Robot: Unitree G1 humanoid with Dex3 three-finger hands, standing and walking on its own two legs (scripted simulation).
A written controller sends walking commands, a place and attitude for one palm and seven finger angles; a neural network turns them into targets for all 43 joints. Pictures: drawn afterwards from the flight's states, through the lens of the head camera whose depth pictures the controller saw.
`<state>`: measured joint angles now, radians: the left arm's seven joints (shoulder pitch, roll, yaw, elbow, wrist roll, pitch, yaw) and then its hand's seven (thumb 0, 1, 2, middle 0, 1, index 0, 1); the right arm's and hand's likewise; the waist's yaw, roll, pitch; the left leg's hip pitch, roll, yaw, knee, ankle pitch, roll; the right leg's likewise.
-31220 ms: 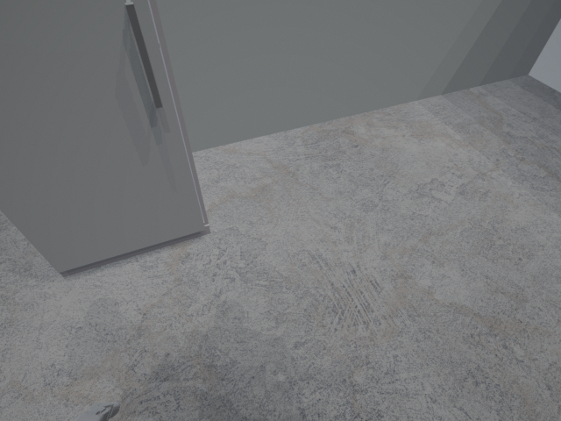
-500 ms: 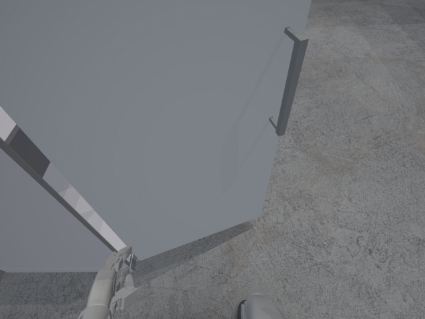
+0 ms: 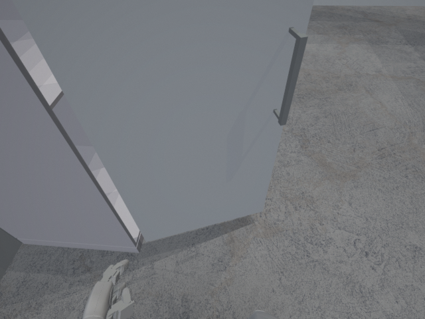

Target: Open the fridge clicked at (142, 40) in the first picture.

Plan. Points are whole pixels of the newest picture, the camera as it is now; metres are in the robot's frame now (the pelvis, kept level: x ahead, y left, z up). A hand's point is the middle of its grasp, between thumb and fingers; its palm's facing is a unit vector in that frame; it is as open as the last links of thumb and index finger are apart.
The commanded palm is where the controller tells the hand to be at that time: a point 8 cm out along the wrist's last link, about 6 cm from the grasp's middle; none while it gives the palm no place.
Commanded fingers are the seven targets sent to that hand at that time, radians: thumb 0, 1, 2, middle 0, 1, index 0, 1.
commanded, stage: stop stepping back and stand still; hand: right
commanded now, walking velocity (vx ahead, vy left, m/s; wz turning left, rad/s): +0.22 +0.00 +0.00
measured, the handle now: (287, 81) +0.66 -0.16 +0.09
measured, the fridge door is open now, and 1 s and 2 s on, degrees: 70 70 70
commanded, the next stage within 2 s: let the arm hang, fingers relaxed in 1.04 s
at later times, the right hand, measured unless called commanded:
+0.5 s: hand out of the picture +0.17 -0.29 +0.18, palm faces +0.51 +0.78 -0.38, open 7.4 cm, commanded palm +0.11 -0.32 +0.19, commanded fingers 0.00 -0.90 -0.90 0.20 0.30 0.20 0.30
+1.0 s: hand out of the picture +0.23 -0.29 +0.17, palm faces +0.41 +0.79 -0.46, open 7.4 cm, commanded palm +0.16 -0.33 +0.19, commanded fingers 0.00 -0.90 -0.90 0.20 0.30 0.20 0.30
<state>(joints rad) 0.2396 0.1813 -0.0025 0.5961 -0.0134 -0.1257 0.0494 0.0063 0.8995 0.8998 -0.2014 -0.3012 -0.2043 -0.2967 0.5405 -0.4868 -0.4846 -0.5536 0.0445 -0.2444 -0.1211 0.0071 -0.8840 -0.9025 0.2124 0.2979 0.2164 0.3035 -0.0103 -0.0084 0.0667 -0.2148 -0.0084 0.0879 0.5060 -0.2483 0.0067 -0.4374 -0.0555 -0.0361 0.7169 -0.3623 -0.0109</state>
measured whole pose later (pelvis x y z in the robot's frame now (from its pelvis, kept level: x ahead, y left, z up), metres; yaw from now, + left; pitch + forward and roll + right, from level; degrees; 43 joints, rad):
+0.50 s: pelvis -0.02 -0.01 +0.00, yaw -1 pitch -2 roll +0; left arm 0.30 0.20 0.00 0.68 0.01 -0.11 0.06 0.01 0.90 0.90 -0.20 -0.30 -0.20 -0.30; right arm 0.47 -0.39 -0.43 -0.42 0.02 -0.25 -0.15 0.01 -0.89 -0.90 0.21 0.30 0.21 0.30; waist -0.02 0.04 -0.04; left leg -0.22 -0.01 0.05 0.53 -0.28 0.04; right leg -0.34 0.00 -0.04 0.69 -0.37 -0.04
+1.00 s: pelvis +0.02 -0.03 +0.01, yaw -1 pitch +1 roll +0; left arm 0.18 0.19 -0.02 0.60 -0.01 -0.09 0.07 0.01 0.90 0.90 -0.20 -0.30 -0.20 -0.30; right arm 0.51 -0.41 -0.40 -0.45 0.04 -0.21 -0.14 0.01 -0.89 -0.90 0.21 0.30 0.21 0.30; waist 0.00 0.01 0.01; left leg -0.17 -0.02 0.00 0.46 -0.30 0.01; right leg -0.25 0.00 -0.05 0.50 -0.26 -0.03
